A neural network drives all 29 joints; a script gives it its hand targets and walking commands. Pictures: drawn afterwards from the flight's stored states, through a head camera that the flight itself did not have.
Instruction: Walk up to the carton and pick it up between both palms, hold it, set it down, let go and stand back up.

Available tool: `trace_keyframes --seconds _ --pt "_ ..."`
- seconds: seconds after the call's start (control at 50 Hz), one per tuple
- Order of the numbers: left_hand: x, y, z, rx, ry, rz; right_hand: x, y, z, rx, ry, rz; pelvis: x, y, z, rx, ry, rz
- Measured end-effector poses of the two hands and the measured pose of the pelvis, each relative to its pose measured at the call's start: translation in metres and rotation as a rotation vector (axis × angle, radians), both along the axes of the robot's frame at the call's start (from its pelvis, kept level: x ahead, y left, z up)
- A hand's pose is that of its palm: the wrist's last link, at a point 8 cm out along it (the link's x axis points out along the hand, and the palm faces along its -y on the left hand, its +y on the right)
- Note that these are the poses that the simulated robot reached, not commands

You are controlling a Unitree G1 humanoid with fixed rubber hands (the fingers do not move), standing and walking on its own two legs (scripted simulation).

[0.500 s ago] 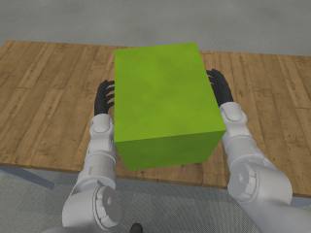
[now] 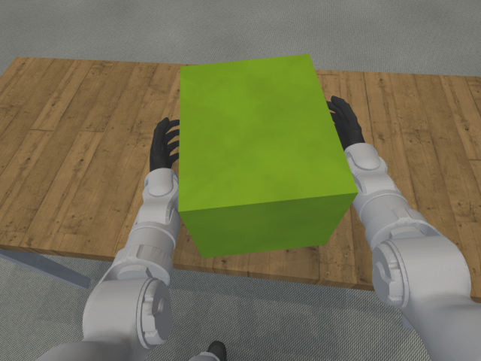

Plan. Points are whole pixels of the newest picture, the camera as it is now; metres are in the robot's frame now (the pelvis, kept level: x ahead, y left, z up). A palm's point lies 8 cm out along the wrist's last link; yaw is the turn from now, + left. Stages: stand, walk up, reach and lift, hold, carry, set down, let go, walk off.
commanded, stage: set down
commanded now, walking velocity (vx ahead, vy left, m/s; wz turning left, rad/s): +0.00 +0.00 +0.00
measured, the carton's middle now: (254, 158) +0.44 +0.06 +0.04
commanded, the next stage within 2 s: none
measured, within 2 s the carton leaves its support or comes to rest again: neither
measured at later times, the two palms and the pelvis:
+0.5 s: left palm (134, 158) +0.38 +0.25 +0.08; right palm (397, 129) +0.48 -0.16 +0.09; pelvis -0.02 -0.01 -0.01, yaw +1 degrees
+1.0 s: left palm (120, 167) +0.34 +0.24 +0.11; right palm (413, 138) +0.44 -0.17 +0.12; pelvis -0.03 -0.01 +0.01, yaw +3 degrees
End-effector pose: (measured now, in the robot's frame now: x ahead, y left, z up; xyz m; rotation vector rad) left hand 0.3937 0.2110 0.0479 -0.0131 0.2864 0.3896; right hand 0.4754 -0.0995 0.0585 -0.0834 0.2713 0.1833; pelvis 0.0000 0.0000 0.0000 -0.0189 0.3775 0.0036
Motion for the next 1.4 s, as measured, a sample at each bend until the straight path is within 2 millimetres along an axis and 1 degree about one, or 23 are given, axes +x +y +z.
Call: trace_keyframes --seconds 0.08,0.14,0.2,0.28,0.4,0.48,0.58,0.7,0.82,0.9,0.98,1.14,1.26,1.4 --pt "-0.001 0.0 -0.002 -0.004 0.001 -0.005 0.004 -0.002 0.005 0.007 -0.014 0.005 -0.005 -0.001 -0.003 -0.003 0.021 0.002" --pt "-0.003 0.001 -0.004 -0.009 0.005 -0.006 0.005 -0.007 0.007 0.009 -0.014 0.004 -0.008 -0.002 -0.005 -0.004 0.035 0.003" --pt "-0.006 0.006 -0.006 -0.013 0.012 0.0 0.006 -0.017 0.009 0.008 -0.009 -0.006 -0.011 -0.004 -0.007 -0.004 0.043 0.002" --pt "-0.009 0.017 -0.004 -0.009 0.012 0.017 0.006 -0.034 0.011 0.015 -0.005 -0.027 -0.015 -0.006 -0.011 -0.004 0.053 0.005" --pt "-0.01 0.033 0.012 0.01 -0.008 0.026 0.006 -0.056 0.022 0.027 -0.022 -0.04 -0.019 -0.007 -0.013 -0.004 0.055 0.01" --pt "-0.01 0.037 0.028 0.022 -0.019 0.011 0.005 -0.064 0.033 0.04 -0.038 -0.038 -0.022 -0.008 -0.012 -0.002 0.041 0.016" --pt "-0.012 0.032 0.047 0.022 -0.022 -0.012 0.003 -0.068 0.049 0.046 -0.057 -0.026 -0.025 -0.009 -0.008 0.0 0.007 0.02" --pt "-0.019 0.027 0.064 0.003 -0.023 -0.024 -0.004 -0.069 0.064 0.035 -0.061 -0.007 -0.027 -0.01 -0.003 0.004 -0.043 0.021" --pt "-0.029 0.03 0.071 -0.015 -0.008 -0.011 -0.016 -0.069 0.072 0.016 -0.048 0.003 -0.03 -0.012 0.001 0.008 -0.095 0.024" --pt "-0.037 0.032 0.07 -0.025 0.002 -0.006 -0.024 -0.068 0.071 0.009 -0.034 0.01 -0.03 -0.013 0.004 0.01 -0.125 0.034" --pt "-0.049 0.031 0.067 -0.036 0.007 -0.007 -0.034 -0.07 0.066 0.006 -0.023 0.009 -0.028 -0.012 0.005 0.012 -0.156 0.045" --pt "-0.071 0.028 0.059 -0.03 0.018 -0.017 -0.055 -0.083 0.055 0.011 -0.023 -0.003 -0.025 -0.008 0.007 0.016 -0.199 0.052" --pt "-0.078 0.023 0.059 -0.021 0.017 -0.036 -0.07 -0.095 0.05 0.013 -0.029 -0.002 -0.024 -0.006 0.008 0.019 -0.221 0.04" --pt "-0.086 0.013 0.055 -0.029 0.021 -0.053 -0.088 -0.101 0.039 0.019 -0.021 0.007 -0.02 -0.006 0.01 0.025 -0.245 0.027"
